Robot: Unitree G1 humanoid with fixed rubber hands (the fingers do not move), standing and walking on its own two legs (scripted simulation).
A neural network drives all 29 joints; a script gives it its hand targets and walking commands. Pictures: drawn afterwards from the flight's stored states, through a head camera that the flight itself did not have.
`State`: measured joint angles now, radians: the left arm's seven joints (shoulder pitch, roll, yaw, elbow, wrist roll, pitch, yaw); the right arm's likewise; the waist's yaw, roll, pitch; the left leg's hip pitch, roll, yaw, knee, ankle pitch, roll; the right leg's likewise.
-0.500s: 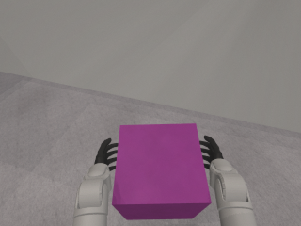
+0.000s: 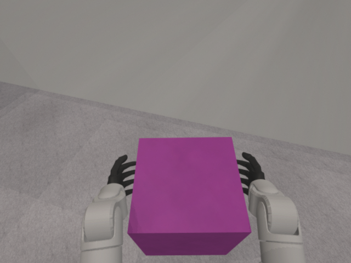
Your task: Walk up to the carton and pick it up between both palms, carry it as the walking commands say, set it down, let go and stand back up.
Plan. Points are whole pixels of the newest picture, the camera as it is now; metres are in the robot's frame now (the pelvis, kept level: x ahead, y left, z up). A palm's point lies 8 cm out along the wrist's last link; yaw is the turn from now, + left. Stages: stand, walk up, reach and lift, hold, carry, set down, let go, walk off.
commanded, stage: carry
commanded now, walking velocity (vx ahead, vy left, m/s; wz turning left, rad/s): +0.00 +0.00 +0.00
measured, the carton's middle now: (185, 200) +0.28 +0.00 +0.00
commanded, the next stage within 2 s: none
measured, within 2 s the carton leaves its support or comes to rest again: neither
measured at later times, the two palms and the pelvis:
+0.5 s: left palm (114, 185) +0.27 +0.16 +0.08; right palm (252, 182) +0.27 -0.14 +0.08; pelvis +0.00 +0.01 +0.00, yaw +0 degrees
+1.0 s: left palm (109, 183) +0.28 +0.17 +0.08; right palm (248, 179) +0.28 -0.13 +0.08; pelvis +0.01 +0.01 -0.01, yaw +1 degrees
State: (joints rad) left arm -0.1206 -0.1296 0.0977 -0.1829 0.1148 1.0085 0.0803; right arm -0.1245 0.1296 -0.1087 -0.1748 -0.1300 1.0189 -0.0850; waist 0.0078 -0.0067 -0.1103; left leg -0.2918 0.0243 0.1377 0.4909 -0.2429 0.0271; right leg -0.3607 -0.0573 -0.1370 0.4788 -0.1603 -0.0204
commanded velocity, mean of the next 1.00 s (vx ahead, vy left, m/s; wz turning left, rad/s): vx -0.03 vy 0.00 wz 0.07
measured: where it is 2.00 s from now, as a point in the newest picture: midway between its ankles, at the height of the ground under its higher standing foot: outside the picture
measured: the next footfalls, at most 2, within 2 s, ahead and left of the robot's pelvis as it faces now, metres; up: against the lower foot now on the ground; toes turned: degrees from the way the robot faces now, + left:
right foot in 1.64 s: -0.10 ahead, -0.13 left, +0.00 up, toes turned +11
left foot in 1.98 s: -0.27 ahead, +0.09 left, +0.00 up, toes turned +37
